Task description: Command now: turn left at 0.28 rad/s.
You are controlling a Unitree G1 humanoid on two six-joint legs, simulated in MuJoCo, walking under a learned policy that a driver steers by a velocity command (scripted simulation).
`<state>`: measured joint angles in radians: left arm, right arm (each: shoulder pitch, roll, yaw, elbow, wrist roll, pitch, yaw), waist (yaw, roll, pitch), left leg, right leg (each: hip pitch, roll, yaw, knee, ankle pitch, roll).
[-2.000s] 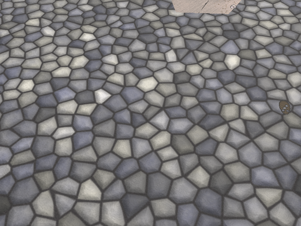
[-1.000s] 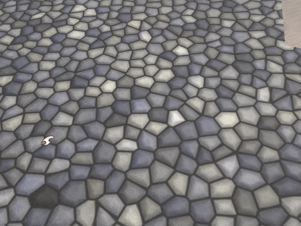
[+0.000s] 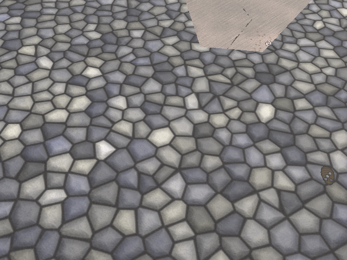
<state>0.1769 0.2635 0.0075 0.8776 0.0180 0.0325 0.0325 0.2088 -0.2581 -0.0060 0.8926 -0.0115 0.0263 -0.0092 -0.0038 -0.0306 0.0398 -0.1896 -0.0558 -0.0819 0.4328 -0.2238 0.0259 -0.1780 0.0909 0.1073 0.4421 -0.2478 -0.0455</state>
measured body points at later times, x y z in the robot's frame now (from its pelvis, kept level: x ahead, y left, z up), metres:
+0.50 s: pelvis -0.01 +0.00 +0.00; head +0.03 +0.02 +0.44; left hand -0.03 +0.30 -0.13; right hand +0.20 -0.22 -0.12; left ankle -0.05 +0.10 -0.72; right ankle -0.03 -0.11 -0.74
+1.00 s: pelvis +0.12 +0.06 -0.01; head +0.14 +0.07 +0.44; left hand +0.18 +0.33 -0.14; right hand +0.16 -0.20 -0.14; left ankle -0.04 +0.10 -0.74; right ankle +0.29 -0.03 -0.70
